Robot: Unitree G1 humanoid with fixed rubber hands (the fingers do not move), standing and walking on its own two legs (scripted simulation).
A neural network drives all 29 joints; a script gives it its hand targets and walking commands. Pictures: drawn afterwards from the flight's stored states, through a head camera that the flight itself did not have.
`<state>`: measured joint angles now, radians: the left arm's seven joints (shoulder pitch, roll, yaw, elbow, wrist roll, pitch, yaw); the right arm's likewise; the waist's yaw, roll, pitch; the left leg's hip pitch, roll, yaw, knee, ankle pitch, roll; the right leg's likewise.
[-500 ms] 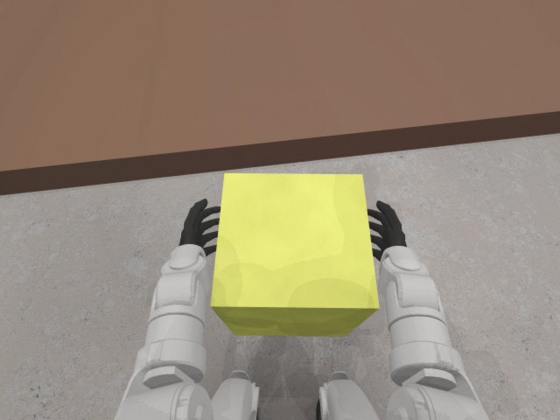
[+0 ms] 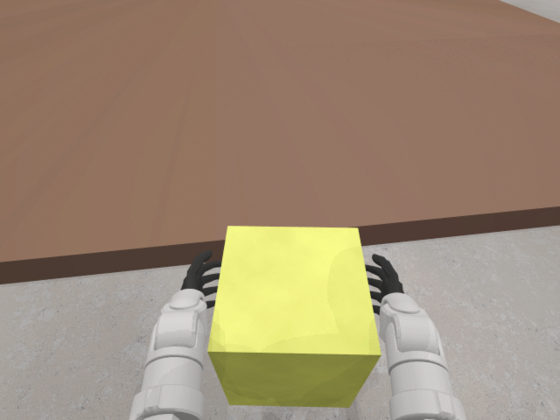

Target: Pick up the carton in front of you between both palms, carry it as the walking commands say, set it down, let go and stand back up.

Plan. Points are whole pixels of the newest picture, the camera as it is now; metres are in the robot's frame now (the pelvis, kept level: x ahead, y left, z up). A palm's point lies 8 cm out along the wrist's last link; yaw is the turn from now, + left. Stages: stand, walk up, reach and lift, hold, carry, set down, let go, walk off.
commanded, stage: reach and lift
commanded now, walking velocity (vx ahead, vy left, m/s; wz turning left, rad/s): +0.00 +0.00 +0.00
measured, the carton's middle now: (290, 320) +0.30 +0.00 -0.05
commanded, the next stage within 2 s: hold in 0.92 s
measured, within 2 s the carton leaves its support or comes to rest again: neither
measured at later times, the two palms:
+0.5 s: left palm (194, 293) +0.30 +0.15 +0.03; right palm (392, 297) +0.30 -0.15 +0.03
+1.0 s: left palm (191, 290) +0.30 +0.15 +0.05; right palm (394, 294) +0.29 -0.15 +0.05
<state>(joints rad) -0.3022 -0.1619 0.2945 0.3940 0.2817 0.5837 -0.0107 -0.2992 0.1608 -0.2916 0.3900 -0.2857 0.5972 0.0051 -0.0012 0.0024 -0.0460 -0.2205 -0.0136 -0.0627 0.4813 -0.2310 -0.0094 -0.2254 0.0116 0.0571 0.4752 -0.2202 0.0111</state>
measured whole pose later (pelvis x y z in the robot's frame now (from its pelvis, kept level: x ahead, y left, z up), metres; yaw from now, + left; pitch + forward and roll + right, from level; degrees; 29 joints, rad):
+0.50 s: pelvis +0.00 +0.00 +0.00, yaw +0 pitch -4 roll +0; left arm -0.32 -0.17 0.29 0.33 0.30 0.62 -0.03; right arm -0.31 0.16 -0.29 0.33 -0.30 0.63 0.02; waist 0.00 0.00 0.04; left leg -0.14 -0.01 -0.06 0.42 -0.21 -0.01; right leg -0.14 0.01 0.06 0.42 -0.20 0.01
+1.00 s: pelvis +0.01 +0.00 +0.01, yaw +0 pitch -6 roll +0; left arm -0.24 -0.15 0.21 0.22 0.27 0.70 -0.02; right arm -0.24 0.15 -0.21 0.22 -0.26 0.71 0.01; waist 0.00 0.00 0.03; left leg -0.06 -0.01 -0.06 0.36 -0.19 -0.01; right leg -0.07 0.01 0.06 0.36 -0.18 0.01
